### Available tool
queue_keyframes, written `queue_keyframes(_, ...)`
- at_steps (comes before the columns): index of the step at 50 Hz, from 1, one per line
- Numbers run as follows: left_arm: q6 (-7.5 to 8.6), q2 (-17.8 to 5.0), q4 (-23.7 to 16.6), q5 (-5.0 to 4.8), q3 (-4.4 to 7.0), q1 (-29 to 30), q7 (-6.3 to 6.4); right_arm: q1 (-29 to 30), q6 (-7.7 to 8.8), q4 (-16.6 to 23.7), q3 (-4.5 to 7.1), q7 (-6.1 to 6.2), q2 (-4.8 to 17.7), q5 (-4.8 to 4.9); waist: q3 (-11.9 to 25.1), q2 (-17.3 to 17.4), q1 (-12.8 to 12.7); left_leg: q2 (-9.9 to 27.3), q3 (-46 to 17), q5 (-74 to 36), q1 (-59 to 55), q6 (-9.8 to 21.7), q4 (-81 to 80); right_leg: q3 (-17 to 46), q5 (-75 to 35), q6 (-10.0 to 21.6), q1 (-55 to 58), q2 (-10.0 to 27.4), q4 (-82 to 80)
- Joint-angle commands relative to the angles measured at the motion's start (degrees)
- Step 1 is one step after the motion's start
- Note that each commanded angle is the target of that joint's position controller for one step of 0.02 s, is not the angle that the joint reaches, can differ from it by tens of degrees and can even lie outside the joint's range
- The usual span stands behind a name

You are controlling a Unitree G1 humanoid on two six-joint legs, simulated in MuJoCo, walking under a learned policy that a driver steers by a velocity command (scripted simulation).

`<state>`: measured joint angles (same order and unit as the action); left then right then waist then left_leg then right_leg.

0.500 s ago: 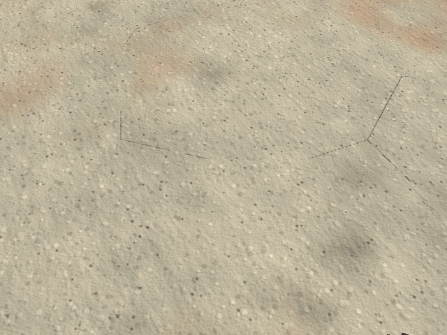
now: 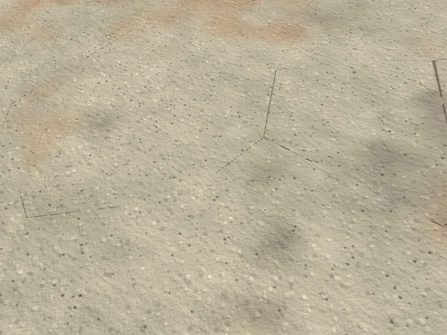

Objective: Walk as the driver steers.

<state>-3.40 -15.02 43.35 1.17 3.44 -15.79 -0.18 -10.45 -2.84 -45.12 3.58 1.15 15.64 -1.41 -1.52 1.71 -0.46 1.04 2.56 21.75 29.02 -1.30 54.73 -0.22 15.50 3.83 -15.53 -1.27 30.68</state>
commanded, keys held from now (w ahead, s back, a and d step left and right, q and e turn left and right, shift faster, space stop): e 0.46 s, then w+e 0.04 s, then w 0.50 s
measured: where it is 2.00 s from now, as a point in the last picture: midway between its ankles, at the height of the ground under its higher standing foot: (332, 296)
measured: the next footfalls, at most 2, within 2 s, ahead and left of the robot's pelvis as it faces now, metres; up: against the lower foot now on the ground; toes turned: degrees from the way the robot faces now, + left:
left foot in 0.36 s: +0.06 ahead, +0.11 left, +0.00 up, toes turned -17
right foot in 0.82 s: +0.03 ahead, -0.12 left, +0.00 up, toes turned -23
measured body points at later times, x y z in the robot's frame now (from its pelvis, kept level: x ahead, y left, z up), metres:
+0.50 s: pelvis +0.00 +0.03 +0.00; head +0.03 +0.05 +0.45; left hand +0.19 +0.27 -0.12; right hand +0.05 -0.26 -0.08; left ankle +0.02 +0.12 -0.74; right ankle -0.05 -0.07 -0.67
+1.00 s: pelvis +0.08 -0.05 +0.01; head +0.09 -0.07 +0.46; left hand +0.23 +0.17 -0.11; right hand +0.05 -0.33 -0.12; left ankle +0.16 +0.06 -0.67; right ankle +0.00 -0.10 -0.74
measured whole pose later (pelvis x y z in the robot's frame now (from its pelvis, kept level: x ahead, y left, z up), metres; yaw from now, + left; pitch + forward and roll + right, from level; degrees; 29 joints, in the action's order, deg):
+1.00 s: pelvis +0.08 -0.05 +0.01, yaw -24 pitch +1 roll +0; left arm 3.0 -13.8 47.7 1.1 1.3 -20.4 -0.9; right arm -16.5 1.2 -46.6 3.2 -2.9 16.4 -2.1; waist -0.1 2.7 -0.1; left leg 3.6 1.6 14.8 29.6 2.6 56.3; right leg 0.2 13.3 3.9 -2.6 -3.8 15.3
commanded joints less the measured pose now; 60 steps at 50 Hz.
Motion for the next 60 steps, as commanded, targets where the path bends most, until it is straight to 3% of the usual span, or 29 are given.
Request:
queue_keyframes(1, 1.24, -8.27, -5.36, -0.8, 2.06, 4.51, 0.27, -1.5, 1.0, 2.6, 1.56, -0.56, 5.36, -0.66, 2.59, -7.81, 1.76, -0.76, -3.49, -2.99, 4.31, -0.3, 7.78, 15.39, -16.0, 7.95, 4.46, 11.11, -14.08)
queue_keyframes(4, 1.72, -9.18, -4.7, -1.0, 2.53, 0.67, 0.15, 0.08, 0.74, 3.77, 1.08, -0.48, 3.85, 0.09, 3.67, -6.9, 0.07, -0.7, -4.33, -2.06, 6.37, -1.24, 4.11, 17.13, -20.16, 8.9, 10.28, 11.49, -12.42)
queue_keyframes(10, 1.16, -10.9, -5.22, -0.29, 3.29, -1.5, 0.24, 2.68, 0.83, 6.09, 0.44, 0.16, 4.01, 0.53, 3.7, -8.86, -2.38, -1.98, -5.14, 1.69, 2.37, -1.08, -7.1, 22.96, -18.86, 10.58, 10.68, 11.67, -10.43)
queue_keyframes(15, 0.79, -11.71, -6.3, -0.14, 3.73, 2.16, -0.59, -0.17, 1.74, 7.08, 0.12, 0.65, 4.64, 1.42, 4.96, -9.51, -0.81, -4.45, -5.09, 2.35, -7.87, 0.77, -16.88, 27.72, -24.34, 8.62, 6.23, 9.93, -8.24)
queue_keyframes(17, 0.69, -11.22, -6.81, -0.85, 3.65, 5.48, -0.68, -4.24, 2.37, 6.43, -0.05, 1.18, 4.28, 1.32, 5.07, -8.64, 2.24, -4.82, -4.76, -4.38, -16.7, 1.7, -29.45, 27.67, -20.88, 5.11, 2.05, 7.01, -6.12)
queue_keyframes(18, 0.86, -9.67, -7.33, -1.32, 3.23, 6.15, -0.47, -5.96, 2.82, 6.17, 0.4, 1.72, 6.2, 0.77, 5.21, -5.82, 2.88, -0.46, -8.32, -7.28, -22.88, 2.67, -36.77, 25.8, -12.5, 1.87, -2.99, 3.98, -3.2)
queue_keyframes(19, 1.12, -4.93, -7.63, -1.24, 2.13, 2.61, -0.36, -5.22, 2.86, 7.13, 1.11, 2.21, 10.95, -0.11, 5.84, 6.48, 0.49, 14.3, -22.04, -4.99, -28.0, 6.13, -42.27, 16.56, 6.34, -1.67, -9.95, -2.83, 8.2)
queue_keyframes(20, 0.95, -7.62, -7.91, -0.12, 2.82, 2.15, 0.16, -1.22, 2.37, 8.43, 1.93, 1.7, 14.64, -0.42, 2.51, 13.05, 0.0, 22.34, -31.52, -13.98, -21.36, 13.29, -42.77, 6.04, 18.84, -3.06, -16.56, -9.13, 18.71)
queue_keyframes(21, 0.77, -10.83, -7.2, 1.06, 3.65, 2.65, 0.08, -1.72, 2.35, 8.82, 1.25, 1.2, 11.03, -0.31, 1.95, 6.8, -0.02, 21.89, -28.36, -20.43, -18.88, 15.67, -40.86, 7.43, 17.67, -3.47, -14.83, -4.72, 27.79)
queue_keyframes(22, 0.55, -10.64, -5.89, 0.75, 3.91, 2.02, -0.41, 0.86, 2.49, 9.17, 0.2, 0.91, 7.49, 0.26, 0.99, 3.81, -1.45, 17.99, -22.12, -23.34, -17.52, 14.54, -39.7, 7.53, 14.26, -3.75, -13.95, -4.08, 31.43)
queue_keyframes(23, 0.18, -10.03, -4.78, 0.36, 3.85, 0.4, -0.92, 3.33, 2.45, 9.81, -0.19, 0.8, 6.22, 0.19, 0.63, 3.57, -2.55, 14.14, -16.13, -25.8, -17.54, 12.71, -38.83, 6.59, 11.17, -4.52, -13.54, -3.82, 34.37)
queue_keyframes(25, -0.24, -9.33, -4.31, 0.28, 3.43, 0.0, -2.38, 1.63, 2.72, 9.66, -0.08, 1.0, 6.39, -0.26, 2.5, 7.35, -0.98, 10.68, -12.0, -12.89, -22.63, 11.03, -40.62, 4.69, 6.3, -5.41, -16.82, -2.53, 35.35)
queue_keyframes(28, -0.16, -8.3, -5.77, 0.49, 2.73, 5.54, -3.53, -4.87, 3.39, 7.35, 0.63, 0.5, 7.59, -0.07, 0.69, 7.2, 3.05, 11.86, -14.93, 2.25, -27.65, 11.66, -44.4, 5.18, 5.07, -6.04, -20.9, -2.56, 29.62)
queue_keyframes(31, 0.58, -6.6, -5.4, 0.92, 1.95, 7.24, -3.48, -7.95, 4.74, 5.13, 1.09, -0.01, 8.09, -0.14, -0.81, 5.96, 3.83, 13.28, -14.83, 2.99, -30.04, 12.13, -45.84, 5.71, 4.28, -5.57, -20.7, -2.18, 21.8)
queue_keyframes(34, 1.62, -5.06, -5.01, 1.05, 0.86, 8.28, -3.45, -7.89, 5.65, 3.8, 1.33, -0.88, 8.22, -0.28, -1.19, 6.79, 3.62, 12.96, -11.7, 2.21, -26.06, 12.05, -46.11, 2.07, 5.49, -4.33, -13.68, -0.61, 12.46)
queue_keyframes(37, 2.65, -4.73, -5.15, 0.57, 0.07, 9.54, -3.24, -8.93, 5.44, 2.09, 1.97, -1.76, 9.6, -0.32, -2.43, 7.58, 3.4, 12.67, -9.82, 1.64, -19.3, 12.52, -45.05, -2.53, 7.82, -2.1, -3.79, -0.7, 2.62)
queue_keyframes(38, 3.14, -4.26, -4.43, 0.53, -0.18, 7.69, -2.99, -8.59, 5.16, 1.65, 2.13, -2.0, 9.84, 0.15, -2.63, 6.28, 1.74, 12.34, -8.93, 0.89, -16.32, 12.27, -43.51, -3.72, 3.53, -1.1, 1.44, -1.07, -2.31)
queue_keyframes(39, 3.8, -3.88, -2.82, 0.82, -0.33, 3.8, -2.59, -7.95, 4.9, 1.33, 2.05, -2.09, 9.42, 0.79, -2.15, 4.32, -0.69, 11.3, -7.4, 0.08, -11.82, 11.57, -40.05, -4.41, -0.98, -0.18, 9.24, -1.9, -7.3)
queue_keyframes(40, 4.51, -5.31, -0.32, 1.09, 0.09, -2.4, -2.0, -7.55, 4.9, 1.36, 1.43, -2.09, 7.35, 0.66, 0.21, 0.99, -3.33, 9.29, -5.12, -0.6, -6.36, 10.15, -34.12, -2.23, 0.17, 0.42, 18.85, -1.58, -8.76)
queue_keyframes(41, 5.34, -9.15, 1.43, 1.95, 0.92, -10.1, -1.3, -5.47, 5.01, 2.92, -0.07, -2.35, 2.76, 0.27, 3.66, -9.52, -7.05, 4.26, 1.09, 2.52, 0.72, 7.65, -18.13, 12.92, 11.71, 1.85, 27.01, 10.17, -15.85)
queue_keyframes(42, 5.37, -17.81, 1.61, 1.02, 3.02, -13.98, -0.72, -2.41, 5.44, 6.71, -0.61, -2.68, 1.45, 0.23, 2.77, -20.21, -8.07, -3.26, 3.88, 10.71, 15.22, 6.18, -4.86, 36.74, 23.33, 9.06, 29.18, 23.27, -23.26)
queue_keyframes(43, 5.34, -14.51, 1.73, 0.66, 2.48, -11.16, -0.32, -0.8, 5.12, 5.92, 0.8, -2.42, 7.14, -0.6, -1.97, -10.39, -6.87, 0.82, -2.51, 8.91, 17.69, 6.72, 2.76, 35.5, 24.73, 11.05, 24.02, 23.12, -22.72)
queue_keyframes(45, 5.92, -8.41, 0.11, 0.49, 0.42, -3.38, -0.53, -3.87, 5.52, 3.53, 1.0, -3.68, 6.98, 0.47, -4.1, -7.26, -1.68, 3.38, -4.16, -0.96, 14.41, 6.29, 2.97, 24.96, 15.59, 8.01, 18.29, 16.67, -23.3)
queue_keyframes(47, 6.93, -6.59, 0.39, 0.06, -0.28, -2.36, -0.26, -5.2, 5.12, 1.91, 0.8, -4.09, 6.1, -0.65, -3.21, -7.53, -0.25, 4.05, -2.69, -6.39, 11.17, 4.54, 2.79, 17.14, 2.02, 6.61, 16.68, 12.94, -24.26)
queue_keyframes(50, 7.91, -6.8, 2.6, -0.69, -0.2, -5.45, -0.44, -2.51, 4.61, 2.5, 0.35, -4.28, 4.55, -1.1, -3.05, -6.51, -0.15, 4.2, -1.19, -10.51, 12.81, 2.47, 2.77, 11.97, -13.26, 7.68, 16.6, 11.88, -24.04)
queue_keyframes(54, 8.14, -6.28, 5.23, -0.63, -0.46, -8.46, -0.43, 6.1, 4.5, 5.4, -0.63, -4.45, 2.83, -0.84, -4.82, -6.54, -1.62, 3.75, 0.53, -15.93, 12.94, 1.04, -6.46, 7.53, -22.52, 7.79, 15.37, 10.65, -23.88)
queue_keyframes(57, 8.32, -7.38, 7.0, -0.46, -0.31, -10.13, -0.12, 10.93, 4.55, 7.12, -1.2, -4.59, 2.36, -0.41, -5.7, -6.75, -2.45, 2.49, 1.54, -18.74, 8.24, 2.34, -15.2, 6.31, -26.2, 7.09, 15.17, 11.42, -23.93)
queue_keyframes(60, 8.25, -8.46, 8.55, -0.36, -0.22, -10.2, 0.36, 11.04, 4.7, 7.43, -1.08, -4.06, 3.02, -0.41, -5.48, -6.2, -1.35, 0.61, 2.37, -16.95, 3.08, 5.25, -20.14, 5.71, -34.87, 6.15, 18.23, 13.32, -21.42)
